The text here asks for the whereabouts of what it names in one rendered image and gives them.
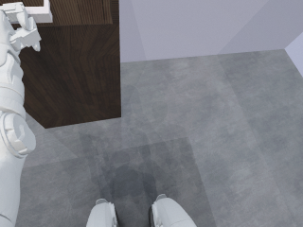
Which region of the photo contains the robot right thigh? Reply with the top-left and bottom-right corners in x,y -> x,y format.
151,198 -> 197,227

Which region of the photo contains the cabinet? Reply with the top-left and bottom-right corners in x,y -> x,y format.
13,0 -> 121,129

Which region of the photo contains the drawer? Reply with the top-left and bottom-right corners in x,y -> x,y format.
0,0 -> 112,26

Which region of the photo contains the left robot upper arm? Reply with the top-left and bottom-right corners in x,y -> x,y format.
0,113 -> 36,227

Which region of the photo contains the robot right shin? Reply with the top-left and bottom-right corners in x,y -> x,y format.
153,194 -> 167,227

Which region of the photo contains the robot left hand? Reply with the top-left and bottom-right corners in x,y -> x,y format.
0,2 -> 41,56

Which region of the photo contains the handle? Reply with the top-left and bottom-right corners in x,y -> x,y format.
9,0 -> 53,24

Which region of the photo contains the left robot forearm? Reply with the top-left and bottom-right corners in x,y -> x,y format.
0,44 -> 27,121

